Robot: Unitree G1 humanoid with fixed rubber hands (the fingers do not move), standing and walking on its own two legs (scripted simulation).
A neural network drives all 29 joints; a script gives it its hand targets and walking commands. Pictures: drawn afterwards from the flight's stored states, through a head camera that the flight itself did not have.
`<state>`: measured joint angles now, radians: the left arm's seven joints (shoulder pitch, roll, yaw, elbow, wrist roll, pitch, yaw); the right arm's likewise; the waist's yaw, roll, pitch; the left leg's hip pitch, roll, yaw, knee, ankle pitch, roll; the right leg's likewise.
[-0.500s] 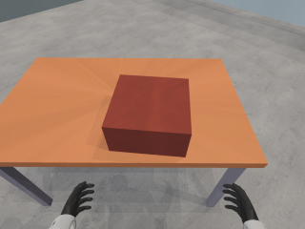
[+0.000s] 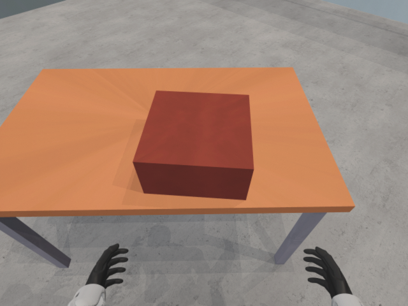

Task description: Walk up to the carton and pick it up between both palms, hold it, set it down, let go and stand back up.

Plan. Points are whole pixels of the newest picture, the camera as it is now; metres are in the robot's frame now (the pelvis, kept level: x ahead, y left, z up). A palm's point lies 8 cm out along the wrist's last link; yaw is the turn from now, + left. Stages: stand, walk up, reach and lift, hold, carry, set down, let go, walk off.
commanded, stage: stand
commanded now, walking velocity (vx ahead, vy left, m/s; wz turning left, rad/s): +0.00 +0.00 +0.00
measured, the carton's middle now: (198, 142) +0.54 +0.06 -0.07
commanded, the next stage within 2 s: none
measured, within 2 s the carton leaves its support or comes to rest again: neither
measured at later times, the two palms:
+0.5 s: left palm out of the picture +0.08 +0.26 -0.10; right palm out of the picture +0.09 -0.25 -0.12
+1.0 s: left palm out of the picture +0.02 +0.24 -0.13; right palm out of the picture +0.06 -0.24 -0.14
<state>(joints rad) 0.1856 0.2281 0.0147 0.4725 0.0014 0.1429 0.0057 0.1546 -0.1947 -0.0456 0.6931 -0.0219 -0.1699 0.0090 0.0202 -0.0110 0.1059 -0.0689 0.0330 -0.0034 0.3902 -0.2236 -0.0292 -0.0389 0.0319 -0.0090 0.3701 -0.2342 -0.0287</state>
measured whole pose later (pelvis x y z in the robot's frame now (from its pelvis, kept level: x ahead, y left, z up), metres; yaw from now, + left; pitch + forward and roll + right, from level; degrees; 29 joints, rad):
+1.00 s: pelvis +0.00 +0.00 +0.00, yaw +5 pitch -1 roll +0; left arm 0.33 0.18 0.07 0.88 0.03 -0.01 0.02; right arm 0.26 -0.19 -0.07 0.98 -0.03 0.00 0.00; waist 0.00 0.01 0.01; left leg -0.19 0.00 -0.08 0.42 -0.21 -0.03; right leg -0.13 0.00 -0.09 0.41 -0.26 -0.03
